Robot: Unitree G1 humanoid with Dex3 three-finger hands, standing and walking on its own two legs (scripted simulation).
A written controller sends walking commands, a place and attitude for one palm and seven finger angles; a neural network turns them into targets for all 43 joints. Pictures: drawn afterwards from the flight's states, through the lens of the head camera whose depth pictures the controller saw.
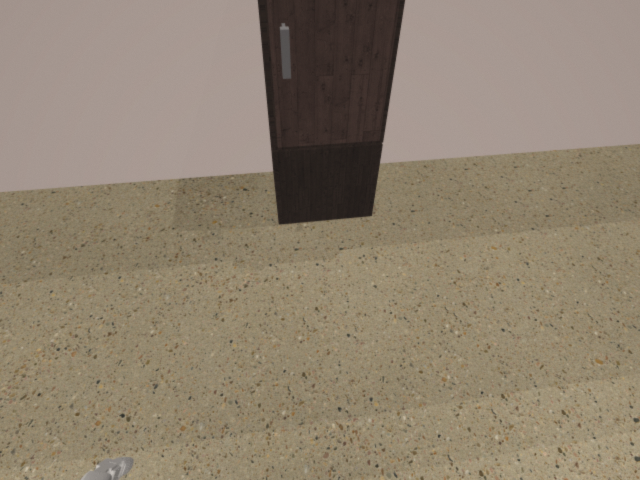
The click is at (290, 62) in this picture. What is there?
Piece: cupboard door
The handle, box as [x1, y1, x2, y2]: [280, 23, 290, 78]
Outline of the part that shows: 281,23 282,26 280,27 282,75 283,78 290,78 288,27 285,26 284,23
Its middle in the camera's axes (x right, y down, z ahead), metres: -0.11 -0.57 +1.17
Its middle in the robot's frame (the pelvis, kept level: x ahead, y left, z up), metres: +1.26 +0.17 +0.01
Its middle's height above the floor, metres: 0.78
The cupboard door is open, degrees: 0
